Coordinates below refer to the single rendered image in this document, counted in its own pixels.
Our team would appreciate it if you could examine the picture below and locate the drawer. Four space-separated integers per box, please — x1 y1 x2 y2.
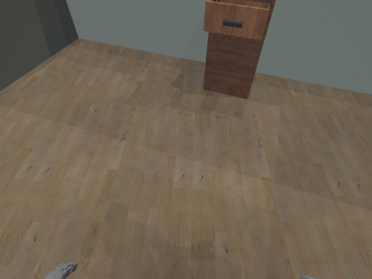
203 0 270 41

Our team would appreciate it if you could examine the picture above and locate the cabinet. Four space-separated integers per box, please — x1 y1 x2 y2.
203 0 276 99

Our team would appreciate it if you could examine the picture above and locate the left robot hand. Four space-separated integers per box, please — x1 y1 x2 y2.
45 262 77 279

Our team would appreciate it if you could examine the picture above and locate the handle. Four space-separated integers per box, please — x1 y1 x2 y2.
223 19 243 28

